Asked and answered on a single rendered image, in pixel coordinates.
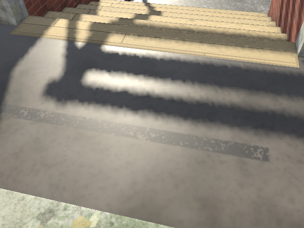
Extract stairs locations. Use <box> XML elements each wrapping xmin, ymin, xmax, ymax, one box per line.
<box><xmin>44</xmin><ymin>0</ymin><xmax>289</xmax><ymax>42</ymax></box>

